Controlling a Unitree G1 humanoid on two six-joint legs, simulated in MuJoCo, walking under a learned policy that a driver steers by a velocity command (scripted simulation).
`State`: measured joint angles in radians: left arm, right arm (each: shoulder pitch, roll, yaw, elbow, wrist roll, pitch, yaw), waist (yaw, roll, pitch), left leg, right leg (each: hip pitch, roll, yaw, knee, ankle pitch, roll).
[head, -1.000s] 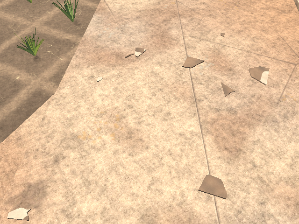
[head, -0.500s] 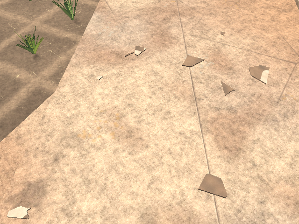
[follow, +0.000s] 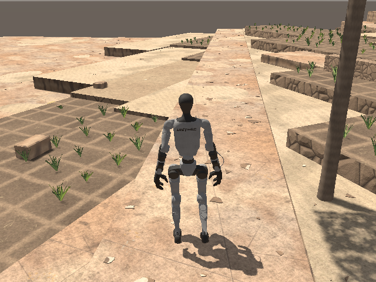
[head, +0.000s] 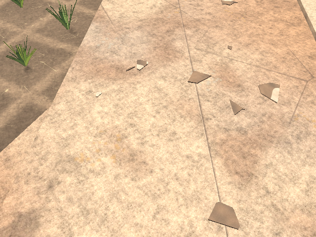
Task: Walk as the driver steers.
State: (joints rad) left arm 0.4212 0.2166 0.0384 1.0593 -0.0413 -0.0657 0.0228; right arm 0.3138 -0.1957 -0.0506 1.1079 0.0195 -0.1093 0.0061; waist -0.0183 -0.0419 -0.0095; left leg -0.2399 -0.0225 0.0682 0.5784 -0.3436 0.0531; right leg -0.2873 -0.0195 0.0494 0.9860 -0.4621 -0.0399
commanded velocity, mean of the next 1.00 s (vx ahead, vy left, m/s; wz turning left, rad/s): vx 0.47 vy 0.00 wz -0.01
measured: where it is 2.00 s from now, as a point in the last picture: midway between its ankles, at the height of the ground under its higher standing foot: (179, 126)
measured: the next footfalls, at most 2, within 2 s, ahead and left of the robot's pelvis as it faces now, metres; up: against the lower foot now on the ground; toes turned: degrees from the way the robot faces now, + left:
right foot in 0.40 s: +0.39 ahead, -0.15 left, +0.00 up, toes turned -3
left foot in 0.96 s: +0.71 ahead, +0.09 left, +0.00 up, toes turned +3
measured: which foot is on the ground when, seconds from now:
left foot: down 0.00-0.42, up 0.44-0.94, down 0.96-1.00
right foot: up 0.00-0.38, down 0.40-0.98, up 1.00-1.00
